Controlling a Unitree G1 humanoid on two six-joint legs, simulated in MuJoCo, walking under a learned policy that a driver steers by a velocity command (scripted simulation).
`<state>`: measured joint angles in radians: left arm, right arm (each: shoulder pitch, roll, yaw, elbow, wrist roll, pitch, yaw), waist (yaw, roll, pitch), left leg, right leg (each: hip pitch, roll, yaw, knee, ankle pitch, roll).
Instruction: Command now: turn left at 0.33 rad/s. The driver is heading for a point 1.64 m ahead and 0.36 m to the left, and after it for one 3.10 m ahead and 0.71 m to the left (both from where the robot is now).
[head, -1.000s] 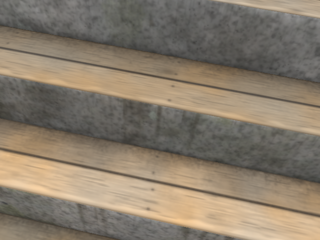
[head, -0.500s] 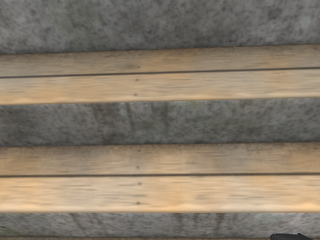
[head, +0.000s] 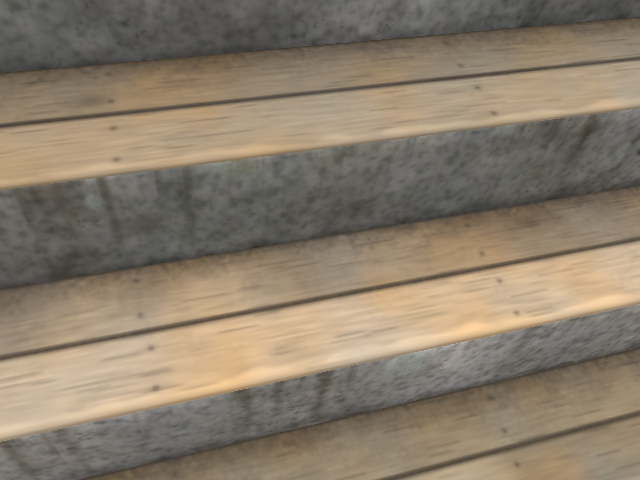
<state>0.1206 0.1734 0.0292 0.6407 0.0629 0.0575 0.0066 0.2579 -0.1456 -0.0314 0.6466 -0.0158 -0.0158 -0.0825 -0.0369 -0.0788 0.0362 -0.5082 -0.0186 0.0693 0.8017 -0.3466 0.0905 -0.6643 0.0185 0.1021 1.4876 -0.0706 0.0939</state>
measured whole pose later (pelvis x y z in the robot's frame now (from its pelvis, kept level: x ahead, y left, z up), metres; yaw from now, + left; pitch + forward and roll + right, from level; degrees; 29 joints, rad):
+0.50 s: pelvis +0.00 -0.12 -0.11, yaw +24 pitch +6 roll +7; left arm 0.10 0.26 0.04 0.64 0.03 -0.03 0.02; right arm 0.09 -0.25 -0.08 0.60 -0.03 -0.01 -0.08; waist -0.13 -0.09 0.04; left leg -0.73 -0.30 -0.01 1.35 -0.82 0.18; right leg -0.47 -0.02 0.15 1.40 -0.23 0.04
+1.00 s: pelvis +0.14 -0.23 +0.00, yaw +30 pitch +8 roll +6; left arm -0.36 0.18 -0.02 0.34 0.06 -0.06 0.03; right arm 0.40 -0.29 -0.09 0.87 -0.05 -0.13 -0.11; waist -0.14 0.11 0.07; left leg -0.39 -0.08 -0.06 0.72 -0.46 -0.04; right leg -1.03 0.12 0.28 2.13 -0.83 -0.03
